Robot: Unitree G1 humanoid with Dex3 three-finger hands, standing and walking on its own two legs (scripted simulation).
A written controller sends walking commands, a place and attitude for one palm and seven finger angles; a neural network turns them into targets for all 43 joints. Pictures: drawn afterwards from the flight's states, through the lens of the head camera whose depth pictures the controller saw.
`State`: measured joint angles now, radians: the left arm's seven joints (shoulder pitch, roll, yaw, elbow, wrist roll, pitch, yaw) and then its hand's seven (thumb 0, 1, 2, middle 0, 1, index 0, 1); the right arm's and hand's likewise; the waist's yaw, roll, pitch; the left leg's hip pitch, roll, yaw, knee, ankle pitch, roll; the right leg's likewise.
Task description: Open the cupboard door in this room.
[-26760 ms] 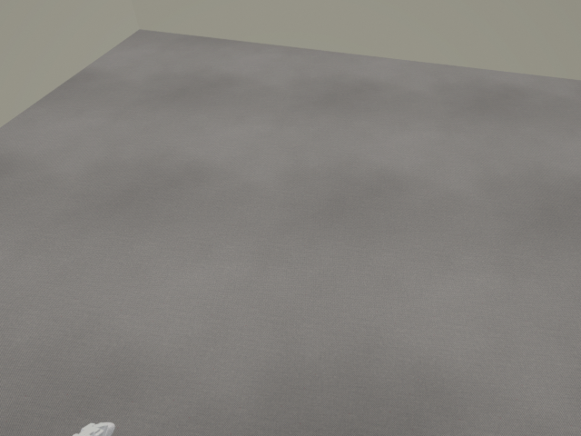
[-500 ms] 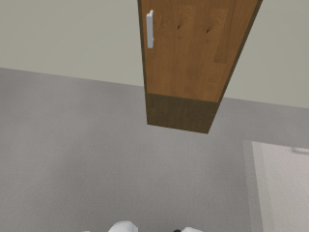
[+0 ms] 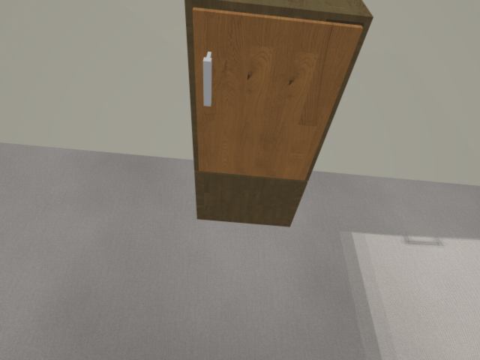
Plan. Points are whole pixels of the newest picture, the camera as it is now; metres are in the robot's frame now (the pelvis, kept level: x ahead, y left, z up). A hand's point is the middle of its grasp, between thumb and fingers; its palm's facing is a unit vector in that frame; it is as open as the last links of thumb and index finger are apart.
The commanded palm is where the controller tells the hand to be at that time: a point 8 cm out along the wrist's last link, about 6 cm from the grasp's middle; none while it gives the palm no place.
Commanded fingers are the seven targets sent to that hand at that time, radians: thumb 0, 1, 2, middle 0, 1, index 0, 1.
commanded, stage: take the last steps up to it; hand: left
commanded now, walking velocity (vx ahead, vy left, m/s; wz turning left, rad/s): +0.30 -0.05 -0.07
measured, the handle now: (208, 79) +0.82 +0.14 +0.03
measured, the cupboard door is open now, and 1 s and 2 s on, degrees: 0 0 0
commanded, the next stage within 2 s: come to a stop and stand still in 0.70 s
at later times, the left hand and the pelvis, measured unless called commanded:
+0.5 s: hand (177, 359) +0.16 +0.12 -0.18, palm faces +0.03 -0.97 -0.22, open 7.1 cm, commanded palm none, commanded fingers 0.00 0.90 0.90 -0.20 -0.30 -0.20 -0.30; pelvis +0.11 -0.07 -0.01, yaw +0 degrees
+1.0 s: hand (179, 291) +0.29 +0.14 -0.19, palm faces +0.04 -0.98 -0.19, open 7.3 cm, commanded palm none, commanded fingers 0.00 0.90 0.90 -0.20 -0.30 -0.20 -0.30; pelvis +0.26 -0.04 -0.01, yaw +1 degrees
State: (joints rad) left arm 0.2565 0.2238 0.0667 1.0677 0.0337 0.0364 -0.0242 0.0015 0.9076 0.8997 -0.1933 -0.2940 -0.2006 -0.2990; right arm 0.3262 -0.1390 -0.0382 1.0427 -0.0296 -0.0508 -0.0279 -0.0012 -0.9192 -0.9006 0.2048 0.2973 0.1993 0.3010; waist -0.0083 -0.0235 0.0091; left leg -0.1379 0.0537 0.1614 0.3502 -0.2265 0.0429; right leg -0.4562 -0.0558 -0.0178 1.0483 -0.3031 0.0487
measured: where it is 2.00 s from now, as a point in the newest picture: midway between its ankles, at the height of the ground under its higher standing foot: outside the picture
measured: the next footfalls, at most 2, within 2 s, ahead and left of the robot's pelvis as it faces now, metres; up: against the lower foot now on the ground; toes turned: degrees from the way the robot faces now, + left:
right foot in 0.26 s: +0.10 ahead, -0.18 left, +0.00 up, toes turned -10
left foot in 0.66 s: +0.30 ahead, +0.06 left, +0.00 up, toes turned +10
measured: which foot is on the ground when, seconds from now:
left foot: down 0.00-0.26, up 0.28-0.64, down 0.66-1.00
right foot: up 0.00-0.24, down 0.26-0.66, up 0.68-1.00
